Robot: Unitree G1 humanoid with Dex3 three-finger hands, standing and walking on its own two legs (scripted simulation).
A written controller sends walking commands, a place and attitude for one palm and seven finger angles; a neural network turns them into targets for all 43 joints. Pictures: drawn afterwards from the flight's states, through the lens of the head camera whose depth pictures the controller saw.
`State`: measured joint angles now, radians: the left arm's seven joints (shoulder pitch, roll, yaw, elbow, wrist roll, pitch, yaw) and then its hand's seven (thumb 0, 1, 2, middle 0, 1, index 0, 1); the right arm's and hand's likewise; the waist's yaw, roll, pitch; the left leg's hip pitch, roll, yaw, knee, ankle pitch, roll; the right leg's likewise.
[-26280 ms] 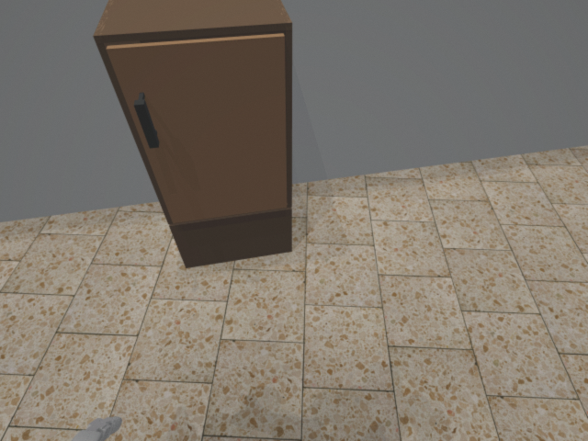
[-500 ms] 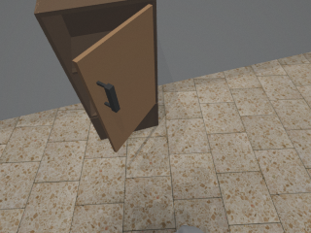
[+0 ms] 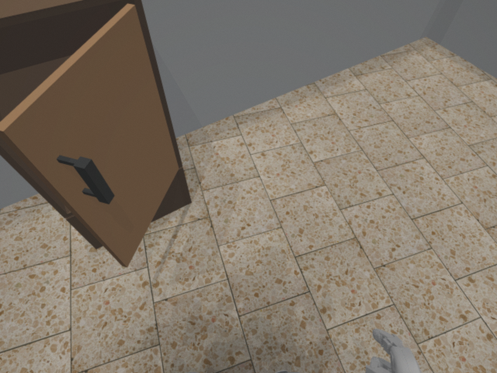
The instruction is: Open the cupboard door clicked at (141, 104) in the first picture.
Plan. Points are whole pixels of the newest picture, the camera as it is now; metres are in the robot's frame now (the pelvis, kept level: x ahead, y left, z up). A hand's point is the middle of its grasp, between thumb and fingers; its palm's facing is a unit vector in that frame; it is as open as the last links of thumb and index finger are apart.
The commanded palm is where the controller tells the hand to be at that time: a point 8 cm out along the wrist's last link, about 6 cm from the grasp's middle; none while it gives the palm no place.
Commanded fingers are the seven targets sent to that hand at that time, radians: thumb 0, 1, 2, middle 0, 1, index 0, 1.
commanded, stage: walk to a spot facing it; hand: left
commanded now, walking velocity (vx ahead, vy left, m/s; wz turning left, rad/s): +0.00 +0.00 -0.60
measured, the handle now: (86, 179) +0.43 +0.36 -0.03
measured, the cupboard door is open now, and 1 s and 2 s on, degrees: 42 42 42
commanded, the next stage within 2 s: turn to face it in 1.92 s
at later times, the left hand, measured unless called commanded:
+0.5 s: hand (180, 343) +0.17 +0.14 -0.16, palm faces -0.32 -0.91 -0.27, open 7.4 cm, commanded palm none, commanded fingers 0.00 0.90 0.90 -0.20 -0.30 -0.20 -0.30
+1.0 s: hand (287, 253) +0.36 -0.05 -0.16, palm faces -0.61 -0.75 -0.23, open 7.4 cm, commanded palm none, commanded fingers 0.00 0.90 0.90 -0.20 -0.30 -0.20 -0.30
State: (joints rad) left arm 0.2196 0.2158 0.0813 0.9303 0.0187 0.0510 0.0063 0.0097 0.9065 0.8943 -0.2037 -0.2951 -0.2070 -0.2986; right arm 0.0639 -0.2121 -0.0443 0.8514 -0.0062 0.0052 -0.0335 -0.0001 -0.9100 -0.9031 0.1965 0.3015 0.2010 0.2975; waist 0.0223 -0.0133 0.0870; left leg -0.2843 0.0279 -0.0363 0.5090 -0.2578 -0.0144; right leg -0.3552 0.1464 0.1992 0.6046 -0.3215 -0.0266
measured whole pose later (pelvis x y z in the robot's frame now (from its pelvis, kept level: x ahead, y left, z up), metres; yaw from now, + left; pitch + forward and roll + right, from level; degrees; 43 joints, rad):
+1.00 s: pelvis +0.13 -0.13 -0.01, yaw -36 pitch +0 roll +0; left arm 0.08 0.24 0.06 0.88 0.01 -0.02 -0.04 0.01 0.91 0.89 -0.20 -0.29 -0.20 -0.30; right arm 0.37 -0.24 -0.04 1.00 -0.02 0.01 0.01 0.01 -0.91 -0.90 0.20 0.30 0.20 0.30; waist -0.05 0.02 0.12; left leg -0.32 0.16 0.09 1.11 -0.49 -0.05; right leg -0.39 0.00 -0.10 0.67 -0.28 -0.07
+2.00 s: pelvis +0.45 -0.48 +0.00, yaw -56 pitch +0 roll -1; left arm 0.29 0.20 0.06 1.07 0.02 -0.05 -0.01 0.01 0.93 0.89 -0.20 -0.29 -0.21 -0.30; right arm 0.19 -0.17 -0.04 0.99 -0.03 -0.05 0.03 0.00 -0.91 -0.90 0.19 0.30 0.20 0.30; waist 0.00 -0.03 0.04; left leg -0.41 0.10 0.12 0.58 -0.19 -0.04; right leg -0.10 0.01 -0.06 0.45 -0.35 -0.02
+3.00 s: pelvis +0.51 -0.68 -0.01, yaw -25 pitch +0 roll +1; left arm 0.16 0.24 0.06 0.86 0.03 0.01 0.01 0.01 0.91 0.89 -0.20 -0.29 -0.20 -0.30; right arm 0.15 -0.26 -0.08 0.90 -0.02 0.07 0.02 0.00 -0.91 -0.90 0.20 0.30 0.20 0.30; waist -0.01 0.04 0.09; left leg -0.46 -0.01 -0.06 0.80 -0.42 -0.03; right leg -0.33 -0.06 -0.05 0.65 -0.33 0.02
